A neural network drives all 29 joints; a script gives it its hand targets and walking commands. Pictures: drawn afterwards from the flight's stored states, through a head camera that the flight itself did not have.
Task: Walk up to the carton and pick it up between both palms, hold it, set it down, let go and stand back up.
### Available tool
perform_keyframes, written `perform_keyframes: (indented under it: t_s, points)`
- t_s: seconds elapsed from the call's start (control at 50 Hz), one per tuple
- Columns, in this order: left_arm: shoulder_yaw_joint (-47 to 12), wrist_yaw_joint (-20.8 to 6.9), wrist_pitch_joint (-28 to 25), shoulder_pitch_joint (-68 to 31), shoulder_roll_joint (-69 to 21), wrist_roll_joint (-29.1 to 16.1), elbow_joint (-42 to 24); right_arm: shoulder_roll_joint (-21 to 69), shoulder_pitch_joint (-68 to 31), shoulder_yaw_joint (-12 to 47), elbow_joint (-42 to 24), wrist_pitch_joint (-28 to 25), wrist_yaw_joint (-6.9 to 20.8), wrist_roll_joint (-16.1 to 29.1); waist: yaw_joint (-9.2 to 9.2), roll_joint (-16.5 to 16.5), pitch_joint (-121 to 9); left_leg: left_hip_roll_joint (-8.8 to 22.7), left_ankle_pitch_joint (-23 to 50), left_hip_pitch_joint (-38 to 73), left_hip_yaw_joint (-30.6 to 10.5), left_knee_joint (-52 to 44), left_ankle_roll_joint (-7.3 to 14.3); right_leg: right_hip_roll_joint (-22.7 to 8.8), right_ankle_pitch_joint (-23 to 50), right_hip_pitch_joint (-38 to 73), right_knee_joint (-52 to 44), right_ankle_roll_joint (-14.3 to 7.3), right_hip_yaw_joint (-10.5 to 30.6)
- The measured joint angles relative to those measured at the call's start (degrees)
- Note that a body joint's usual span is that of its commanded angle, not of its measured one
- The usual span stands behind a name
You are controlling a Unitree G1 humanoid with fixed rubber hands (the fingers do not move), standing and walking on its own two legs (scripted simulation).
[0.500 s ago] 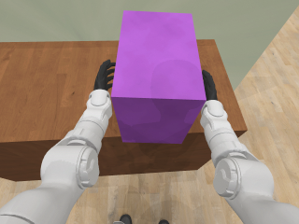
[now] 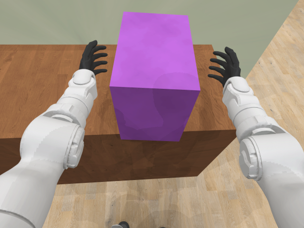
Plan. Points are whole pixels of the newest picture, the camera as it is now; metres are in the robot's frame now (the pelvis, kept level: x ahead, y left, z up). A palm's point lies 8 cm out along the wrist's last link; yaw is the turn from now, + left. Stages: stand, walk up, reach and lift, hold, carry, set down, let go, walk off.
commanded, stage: set down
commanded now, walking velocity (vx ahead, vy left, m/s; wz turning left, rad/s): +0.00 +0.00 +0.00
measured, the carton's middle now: (152, 80) +0.54 +0.02 +0.03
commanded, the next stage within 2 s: none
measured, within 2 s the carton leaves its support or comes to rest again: neither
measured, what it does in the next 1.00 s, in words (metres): stands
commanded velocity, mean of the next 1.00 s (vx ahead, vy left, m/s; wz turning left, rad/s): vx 0.00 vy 0.00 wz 0.00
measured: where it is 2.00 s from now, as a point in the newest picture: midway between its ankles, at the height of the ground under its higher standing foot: outside the picture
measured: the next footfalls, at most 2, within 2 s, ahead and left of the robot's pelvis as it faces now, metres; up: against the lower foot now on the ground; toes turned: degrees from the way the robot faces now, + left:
none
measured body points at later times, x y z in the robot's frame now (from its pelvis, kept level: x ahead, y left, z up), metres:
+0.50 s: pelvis +0.00 +0.00 +0.01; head +0.05 +0.01 +0.46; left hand +0.47 +0.21 +0.14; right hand +0.48 -0.18 +0.14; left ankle +0.04 +0.12 -0.72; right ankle +0.02 -0.09 -0.72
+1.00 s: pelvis -0.01 +0.01 +0.01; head +0.02 +0.01 +0.46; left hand +0.42 +0.22 +0.10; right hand +0.43 -0.19 +0.10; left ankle +0.04 +0.12 -0.72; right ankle +0.02 -0.09 -0.72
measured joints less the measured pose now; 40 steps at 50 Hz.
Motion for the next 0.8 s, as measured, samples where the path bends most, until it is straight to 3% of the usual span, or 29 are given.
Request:
perform_keyframes:
  t_s: [0.24, 0.36, 0.6, 0.72, 0.8]
  points:
    - [-7.11, 0.02, 4.37, -5.79, 4.09, -7.52, 2.65, -2.74, -6.06, 1.76, 0.43, 6.32, 0.70, 4.08, -0.47, -0.25, 0.98, -0.39, 0.97, 1.37, -0.14, -0.65, 0.00, -0.39, 0.17, 0.87, 0.64, -0.23, -0.18]
    - [-5.24, -1.16, 5.57, -1.04, 4.28, -4.72, -3.85, -1.76, -3.25, 2.13, -1.84, 5.64, 0.15, 4.26, -0.54, 0.13, 1.16, -0.45, 1.67, 3.34, -0.76, -2.43, -0.19, -0.29, 1.06, 3.46, -1.95, -0.18, -0.77]
    - [-0.66, -0.66, 10.21, 8.26, 2.39, -0.20, -14.84, -1.78, 5.26, 2.90, -7.57, 6.09, -0.45, 5.34, 0.58, 1.10, 3.06, -0.31, 1.43, 8.43, -0.69, -3.51, 0.09, -0.01, 1.91, 9.38, -4.92, 0.22, -0.61]
    - [-0.33, -0.55, 9.55, 9.80, 1.68, -0.68, -13.44, -2.56, 6.85, 3.37, -7.80, 6.52, -0.18, 4.32, 1.25, 1.32, 3.90, -0.53, 1.39, 10.15, -0.06, -3.60, 0.54, -0.27, 1.76, 10.64, -4.42, 0.49, -0.01]
    - [0.04, -1.03, 6.93, 13.56, 0.66, -0.15, -15.53, -2.27, 10.11, 3.97, -8.79, 3.77, 0.33, 4.68, 1.56, 1.52, 4.17, -0.43, 1.16, 11.68, -0.05, -3.60, 0.47, -0.14, 1.78, 12.38, -4.90, 0.46, 0.03]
